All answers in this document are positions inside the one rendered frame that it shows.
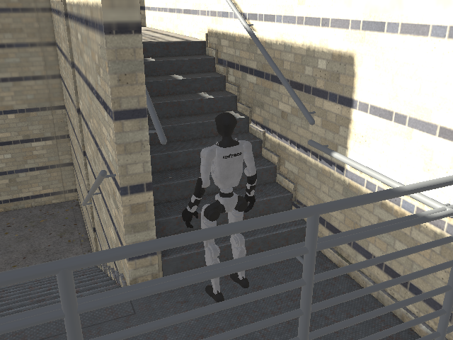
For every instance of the stairs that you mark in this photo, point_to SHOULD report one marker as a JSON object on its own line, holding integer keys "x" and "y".
{"x": 42, "y": 292}
{"x": 188, "y": 94}

